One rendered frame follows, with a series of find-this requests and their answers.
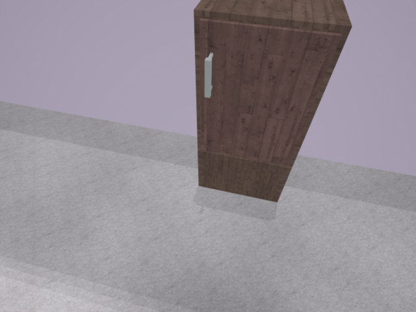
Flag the cupboard door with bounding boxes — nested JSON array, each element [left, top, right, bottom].
[[199, 18, 341, 166]]

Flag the handle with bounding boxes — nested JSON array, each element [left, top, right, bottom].
[[205, 53, 213, 98]]

